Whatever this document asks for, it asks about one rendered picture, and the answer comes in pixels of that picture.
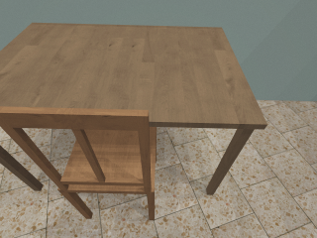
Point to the table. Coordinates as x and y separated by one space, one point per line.
187 77

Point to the chair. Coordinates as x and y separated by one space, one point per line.
115 150

